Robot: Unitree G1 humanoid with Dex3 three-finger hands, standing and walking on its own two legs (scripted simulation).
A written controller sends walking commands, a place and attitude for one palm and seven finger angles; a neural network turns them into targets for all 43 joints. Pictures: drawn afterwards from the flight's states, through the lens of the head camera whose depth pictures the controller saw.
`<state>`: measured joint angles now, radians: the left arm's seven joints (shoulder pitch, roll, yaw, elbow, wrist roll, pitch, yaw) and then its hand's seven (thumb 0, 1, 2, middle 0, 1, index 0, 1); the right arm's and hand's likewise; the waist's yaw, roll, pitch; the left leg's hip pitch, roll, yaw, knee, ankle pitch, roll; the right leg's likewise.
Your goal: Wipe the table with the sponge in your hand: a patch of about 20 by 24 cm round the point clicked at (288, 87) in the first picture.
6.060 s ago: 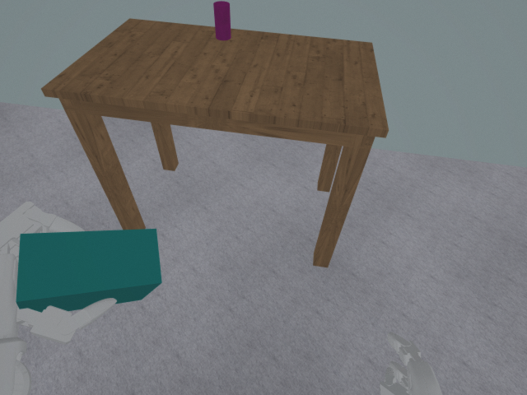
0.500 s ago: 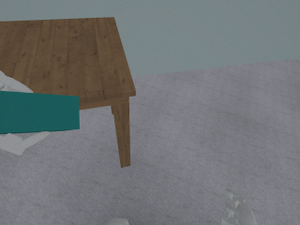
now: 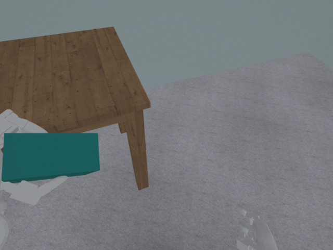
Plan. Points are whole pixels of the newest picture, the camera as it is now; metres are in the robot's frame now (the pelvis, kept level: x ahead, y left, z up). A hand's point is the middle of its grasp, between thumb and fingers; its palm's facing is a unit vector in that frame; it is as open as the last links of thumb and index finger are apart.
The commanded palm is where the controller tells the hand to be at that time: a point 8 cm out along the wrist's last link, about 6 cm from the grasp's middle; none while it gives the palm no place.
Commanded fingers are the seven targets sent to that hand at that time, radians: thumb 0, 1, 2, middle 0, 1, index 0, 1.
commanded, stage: shuffle to correct the standing spot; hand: left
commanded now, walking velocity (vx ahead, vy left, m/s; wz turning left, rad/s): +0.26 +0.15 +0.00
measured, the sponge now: (66, 157) +0.24 +0.21 +0.16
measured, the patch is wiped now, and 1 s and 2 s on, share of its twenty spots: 0.00 0.00 0.00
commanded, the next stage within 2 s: come to a stop and stand still in 1.08 s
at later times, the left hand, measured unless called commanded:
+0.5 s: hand (25, 134) +0.27 +0.29 +0.17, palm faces +0.36 -0.78 -0.51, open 10.3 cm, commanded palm +0.21 +0.34 +0.18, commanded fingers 0.00 0.10 1.30 -1.20 -1.60 -1.20 -1.60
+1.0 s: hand (22, 86) +0.38 +0.34 +0.19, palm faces +0.39 -0.75 -0.54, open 10.3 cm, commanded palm +0.32 +0.39 +0.18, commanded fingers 0.00 0.10 1.30 -1.20 -1.60 -1.20 -1.60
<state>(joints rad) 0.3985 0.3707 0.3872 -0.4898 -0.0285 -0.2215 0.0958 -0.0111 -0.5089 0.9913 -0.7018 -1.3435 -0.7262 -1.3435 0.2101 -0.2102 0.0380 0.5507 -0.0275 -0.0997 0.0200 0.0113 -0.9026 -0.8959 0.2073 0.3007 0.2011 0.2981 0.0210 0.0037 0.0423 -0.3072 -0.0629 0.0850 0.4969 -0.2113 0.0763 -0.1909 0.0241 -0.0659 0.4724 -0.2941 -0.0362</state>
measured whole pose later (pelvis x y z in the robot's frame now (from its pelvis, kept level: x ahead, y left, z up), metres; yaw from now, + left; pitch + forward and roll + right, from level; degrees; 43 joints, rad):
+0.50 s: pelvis +0.06 +0.05 -0.02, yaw +3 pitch +0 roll +0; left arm 0.46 0.42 0.40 -0.51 -0.03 -0.25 0.07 -0.01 -0.51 0.99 -0.70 -1.34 -0.73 -1.34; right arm 0.25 -0.19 0.02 0.62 0.00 -0.09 0.01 0.01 -0.90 -0.90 0.20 0.30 0.20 0.30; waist -0.01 0.02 0.06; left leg -0.51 0.00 0.02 1.17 -0.39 0.00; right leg -0.29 -0.02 -0.14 0.67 -0.38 -0.05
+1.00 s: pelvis +0.17 +0.11 -0.02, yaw +2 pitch +0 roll +2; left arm 0.47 0.44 0.42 -0.57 -0.02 -0.23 0.10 -0.01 -0.51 1.00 -0.70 -1.34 -0.73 -1.34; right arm 0.19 -0.18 0.01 0.59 0.01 -0.11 0.00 0.01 -0.91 -0.90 0.20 0.30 0.20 0.30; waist 0.01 0.01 0.06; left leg -0.48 0.03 0.04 1.12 -0.42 -0.02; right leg -0.32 -0.03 -0.15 0.71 -0.39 -0.08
